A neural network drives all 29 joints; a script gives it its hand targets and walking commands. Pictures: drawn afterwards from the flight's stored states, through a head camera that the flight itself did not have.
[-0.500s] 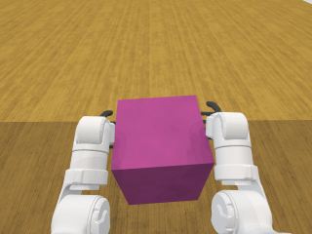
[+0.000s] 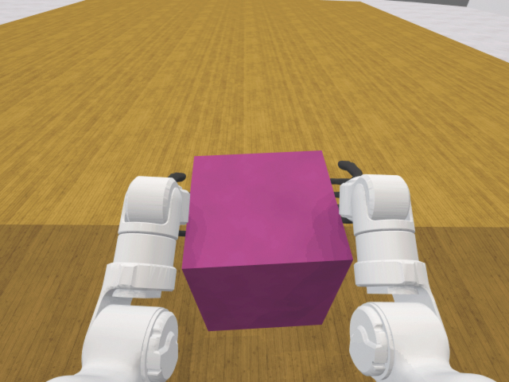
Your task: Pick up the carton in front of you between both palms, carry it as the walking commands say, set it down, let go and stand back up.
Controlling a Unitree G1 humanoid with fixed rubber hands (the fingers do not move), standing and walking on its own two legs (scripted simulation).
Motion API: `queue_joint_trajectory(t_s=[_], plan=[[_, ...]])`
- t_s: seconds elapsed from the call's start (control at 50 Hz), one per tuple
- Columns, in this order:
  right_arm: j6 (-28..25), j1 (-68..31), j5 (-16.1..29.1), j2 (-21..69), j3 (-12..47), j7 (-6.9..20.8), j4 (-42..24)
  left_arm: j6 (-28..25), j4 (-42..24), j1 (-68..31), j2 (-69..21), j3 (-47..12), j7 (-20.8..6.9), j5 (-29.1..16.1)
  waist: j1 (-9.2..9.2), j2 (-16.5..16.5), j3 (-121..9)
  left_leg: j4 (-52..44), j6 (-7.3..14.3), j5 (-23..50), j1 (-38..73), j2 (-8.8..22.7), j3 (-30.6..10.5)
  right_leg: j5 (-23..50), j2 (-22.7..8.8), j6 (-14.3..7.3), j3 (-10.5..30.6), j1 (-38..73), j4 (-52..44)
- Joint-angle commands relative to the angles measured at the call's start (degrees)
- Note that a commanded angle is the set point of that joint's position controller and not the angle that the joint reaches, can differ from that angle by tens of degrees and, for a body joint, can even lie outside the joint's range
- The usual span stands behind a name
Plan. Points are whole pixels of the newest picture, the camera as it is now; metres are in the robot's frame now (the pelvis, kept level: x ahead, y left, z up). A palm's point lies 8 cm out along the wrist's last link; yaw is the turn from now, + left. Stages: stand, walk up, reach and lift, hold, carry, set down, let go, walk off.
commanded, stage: carry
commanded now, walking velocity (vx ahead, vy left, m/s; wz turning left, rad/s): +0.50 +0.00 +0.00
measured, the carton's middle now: (261, 245) +0.36 -0.01 +0.08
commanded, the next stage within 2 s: none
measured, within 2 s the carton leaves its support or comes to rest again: neither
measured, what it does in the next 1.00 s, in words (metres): climbs: right foot, then left foot 0.03 m higher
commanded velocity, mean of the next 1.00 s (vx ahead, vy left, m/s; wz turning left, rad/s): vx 0.50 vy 0.00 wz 0.00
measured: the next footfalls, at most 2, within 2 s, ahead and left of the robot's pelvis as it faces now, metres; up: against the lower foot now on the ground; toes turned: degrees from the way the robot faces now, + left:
right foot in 0.22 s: +0.14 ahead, -0.09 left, +0.02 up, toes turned -5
left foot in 0.56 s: +0.41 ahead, +0.09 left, +0.05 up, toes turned +6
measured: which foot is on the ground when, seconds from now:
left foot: down 0.00-0.24, up 0.26-0.54, down 0.56-0.96, up 0.98-1.00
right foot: down 0.00-0.04, up 0.06-0.20, down 0.22-0.56, up 0.58-0.90, down 0.92-1.00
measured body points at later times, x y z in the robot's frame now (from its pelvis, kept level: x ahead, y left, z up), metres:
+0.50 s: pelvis +0.19 -0.01 +0.03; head +0.22 -0.01 +0.48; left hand +0.57 +0.16 +0.20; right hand +0.61 -0.12 +0.21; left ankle +0.28 +0.10 -0.65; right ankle +0.09 -0.09 -0.71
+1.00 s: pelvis +0.52 -0.01 +0.06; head +0.56 -0.01 +0.51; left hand +0.92 +0.14 +0.22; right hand +0.94 -0.15 +0.25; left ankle +0.38 +0.09 -0.61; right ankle +0.61 -0.09 -0.65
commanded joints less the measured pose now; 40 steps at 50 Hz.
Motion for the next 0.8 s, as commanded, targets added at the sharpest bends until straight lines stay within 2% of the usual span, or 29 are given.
queue_joint_trajectory(t_s=[0.0, 0.02, 0.04, 0.06, 0.1, 0.14, 0.16, 0.18, 0.2, 0.22, 0.24, 0.26, 0.28, 0.3, 0.32, 0.36, 0.44, 0.48, 0.5, 0.52, 0.54, 0.56, 0.58, 0.6, 0.62, 0.64, 0.66, 0.7, 0.78], plan=[[2.31, -39.31, 26.17, 62.77, 22.21, 21.73, 2.09, -4.13, -10.41, -54.59, -59.57, -20.7, -19.83, -26.14, -2.14, 9.27, -14.32, -12.6, 7.06, 2.3, 15.15, 10.95, -18.47, 3.75, -1.54, -1.83, -0.82, -10.06, 5.29], [2.63, -38.15, 25.74, 61.75, 20.91, 21.49, 3.99, -3.45, -8.7, -54.37, -59.47, -19.57, -20.06, -25.83, -3.02, 13.43, -13.44, -14.58, 10.42, 6.54, 21.1, 15.43, -26.92, 2.87, 0.05, -0.7, -2.98, -18.85, 9.96], [2.81, -37.89, 25.25, 60.69, 19.52, 21.3, 5.1, -3.09, -7.11, -54.87, -59.28, -18.49, -20.32, -25.72, -3.86, 14.46, -11.36, -15.71, 13.0, 14.54, 25.59, 17.98, -31.8, -0.18, 1.35, -0.44, -3.36, -27.43, 12.24], [2.97, -38.35, 24.75, 60.26, 18.16, 21.24, 5.55, -2.92, -4.95, -54.92, -58.81, -17.27, -20.6, -25.57, -5.01, 13.32, -10.1, -15.45, 14.5, 23.0, 29.75, 18.9, -32.73, -5.86, 2.18, -0.58, -2.71, -33.91, 14.4], [3.1, -41.8, 25.11, 60.82, 17.28, 21.52, 3.72, -3.05, -2.93, -55.25, -59.4, -15.68, -21.14, -25.51, -6.05, 10.29, -12.28, -14.49, 13.49, 26.99, 33.05, 19.27, -28.82, -8.78, 1.88, -1.37, -1.86, -36.24, 14.7], [3.44, -48.81, 27.29, 62.72, 18.48, 21.94, -1.32, -3.17, -5.16, -57.93, -60.17, -14.97, -21.17, -25.95, -4.31, 10.06, -14.35, -16.58, 10.09, 17.2, 26.69, 17.55, -22.59, -3.98, 1.9, -1.81, -2.6, -27.43, 10.14], [3.87, -51.65, 28.19, 63.63, 18.96, 22.07, -2.76, -3.11, -6.3, -59.01, -60.27, -14.68, -20.94, -25.85, -2.34, 9.82, -14.71, -17.11, 8.35, 11.98, 20.09, 15.84, -18.19, 0.95, 2.54, -2.19, -4.19, -19.14, 5.98], [4.41, -53.52, 28.82, 64.61, 19.16, 22.19, -2.94, -3.04, -6.79, -58.65, -60.3, -14.3, -20.63, -25.5, 1.04, 9.2, -15.39, -15.17, 6.24, 7.3, 10.28, 13.27, -11.9, 6.98, 3.7, -2.79, -6.77, -5.66, 0.33], [4.95, -52.01, 28.87, 65.91, 19.08, 22.3, -1.34, -3.0, -6.94, -58.4, -59.87, -13.84, -20.23, -25.11, 4.31, 6.48, -17.76, -9.25, 4.21, 10.56, 0.06, 10.27, -6.06, 9.03, 5.13, -3.9, -7.21, 10.93, -1.65], [5.39, -50.43, 28.56, 66.61, 18.54, 22.55, 0.56, -3.03, -6.5, -56.78, -58.44, -13.04, -19.8, -24.33, 7.08, -3.36, -20.12, 4.92, 1.01, 13.0, -8.16, 5.56, 1.17, 1.31, -2.28, -6.1, 5.6, 21.4, -7.85], [5.99, -50.29, 27.87, 67.0, 17.91, 23.02, 2.1, -3.32, -6.44, -55.93, -56.4, -12.12, -19.31, -22.95, 5.68, -17.62, -19.94, 16.15, -1.23, 0.55, -19.32, -0.07, 1.47, -3.76, -15.99, -11.9, 34.04, 24.29, -17.09], [6.24, -49.85, 27.04, 66.89, 17.37, 23.25, 4.8, -3.03, -8.49, -57.41, -55.6, -12.57, -19.24, -22.44, 5.42, -14.88, -15.93, 23.51, -0.53, -11.14, -27.19, -2.23, -3.69, 4.03, -19.48, -16.31, 40.81, 24.55, -18.93], [6.13, -48.75, 26.54, 67.22, 16.68, 23.27, 6.21, -2.54, -9.81, -58.94, -56.48, -13.38, -19.35, -23.1, 5.08, -6.85, -14.29, 30.8, 0.0, -11.77, -30.78, -0.58, -5.32, 14.11, -19.91, -16.87, 35.7, 24.76, -14.72], [5.93, -46.39, 26.09, 66.99, 16.04, 23.29, 6.68, -2.31, -11.4, -60.4, -58.29, -14.9, -19.65, -24.94, 4.82, -1.34, -15.25, 33.41, 0.42, -10.5, -32.88, 0.92, -5.41, 20.64, -18.11, -15.41, 29.98, 26.14, -11.45], [5.69, -45.43, 25.75, 66.85, 15.55, 23.15, 6.38, -2.37, -13.57, -63.32, -59.69, -16.63, -19.94, -26.59, 4.41, 0.18, -16.27, 32.4, 0.54, -8.22, -33.84, 2.33, -5.09, 23.02, -16.37, -13.2, 25.07, 26.64, -10.48], [5.42, -46.47, 25.27, 66.21, 15.38, 22.36, 4.15, -2.19, -16.16, -67.92, -61.78, -18.19, -20.45, -29.02, 4.22, -2.34, -17.63, 28.05, -0.32, -5.11, -31.76, 2.67, -3.47, 23.41, -13.89, -10.47, 18.57, 25.79, -11.8], [6.02, -49.81, 23.89, 64.59, 16.62, 19.99, -1.36, -0.3, -14.65, -67.97, -62.79, -17.83, -21.07, -30.41, 4.67, -4.21, -15.53, 16.45, -0.77, 0.35, -28.7, 1.71, 0.3, 29.18, -12.24, -10.49, 11.86, 20.92, -13.51], [6.5, -48.38, 22.2, 63.04, 16.6, 19.34, -1.16, 0.52, -10.74, -64.74, -63.13, -16.71, -21.58, -29.59, 4.28, -6.93, -15.84, 8.51, 0.07, 4.23, -21.63, -0.67, 3.87, 37.58, -10.78, -9.04, 7.15, 17.39, -11.8], [6.6, -47.64, 21.57, 62.65, 16.56, 19.2, -0.67, 0.66, -8.65, -63.3, -63.37, -16.12, -21.96, -29.0, 2.57, -7.75, -17.15, 4.26, 1.1, 5.46, -12.58, -3.47, 7.04, 48.96, -9.57, -7.51, 2.99, 13.14, -8.17], [6.53, -47.07, 21.13, 62.53, 16.59, 19.17, 0.03, 0.62, -6.37, -61.85, -63.83, -15.58, -22.28, -28.57, -1.02, -7.22, -20.25, 0.45, 2.19, 10.17, 0.88, -6.76, 10.54, 61.92, -8.79, -5.63, -1.38, 8.04, -0.31], [6.26, -46.43, 20.89, 62.08, 16.5, 19.25, 1.12, 0.39, -4.49, -60.83, -64.22, -14.87, -22.55, -28.05, -4.91, -5.21, -25.73, -1.5, 3.6, 13.2, 17.35, -7.38, 10.76, 64.91, -7.28, -3.46, -5.57, 0.69, 9.88], [5.9, -45.84, 21.24, 62.52, 17.09, 19.6, 1.25, 0.13, -3.96, -61.49, -64.2, -14.34, -22.75, -27.34, -8.56, 1.42, -31.2, -5.21, 6.53, 2.07, 32.01, 2.49, -6.12, 46.27, -4.97, -1.31, -4.9, -11.63, 23.82], [5.06, -47.52, 21.38, 61.98, 17.66, 19.93, 1.0, 0.14, -3.74, -61.68, -64.65, -13.74, -23.19, -26.59, -7.23, 18.3, -32.03, -14.69, 14.51, 6.77, 37.42, 18.52, -40.56, 6.84, 5.27, 0.67, -2.22, -26.89, 37.34], [4.83, -47.26, 22.27, 63.2, 17.83, 20.36, 0.56, 0.02, -2.99, -63.11, -64.66, -14.19, -23.06, -25.8, -6.97, 15.43, -29.94, -14.31, 18.46, 17.79, 37.52, 20.19, -44.84, -1.16, 5.13, -0.52, 4.36, -33.74, 49.71], [4.72, -49.38, 24.09, 64.62, 19.12, 20.91, -2.39, -0.28, -4.05, -62.84, -64.3, -14.02, -22.78, -25.32, -6.98, 8.44, -26.4, -10.34, 18.34, 28.72, 34.27, 18.92, -38.23, -0.06, 3.31, -1.52, 5.68, -36.87, 53.82], [4.87, -52.02, 25.93, 66.33, 20.83, 21.36, -4.72, -0.52, -5.32, -62.63, -63.68, -13.98, -22.4, -24.67, -6.03, 2.57, -25.04, -9.02, 16.13, 33.23, 32.61, 18.18, -32.87, 0.98, 1.78, -1.91, 5.0, -38.69, 52.86], [5.02, -54.46, 27.87, 68.03, 22.27, 21.74, -6.72, -0.84, -7.02, -62.16, -62.89, -13.9, -21.89, -23.96, -5.09, 1.02, -24.5, -9.84, 13.59, 32.06, 30.9, 17.04, -29.66, 2.92, 0.56, -2.06, 4.91, -38.78, 48.99], [5.28, -57.13, 30.6, 70.48, 23.73, 22.26, -9.09, -1.55, -11.31, -62.8, -61.56, -14.07, -20.64, -23.14, -3.96, 3.39, -24.74, -11.56, 11.02, 27.03, 28.71, 15.49, -25.47, 3.81, -0.2, -1.94, 4.16, -36.57, 42.42], [6.18, -56.18, 31.15, 71.06, 23.48, 22.89, -8.28, -2.35, -17.25, -63.64, -57.34, -16.21, -17.98, -20.77, -3.91, 6.95, -23.24, -14.23, 11.84, 24.88, 26.77, 15.47, -19.41, 0.82, -0.19, -1.57, 0.92, -34.96, 24.53]])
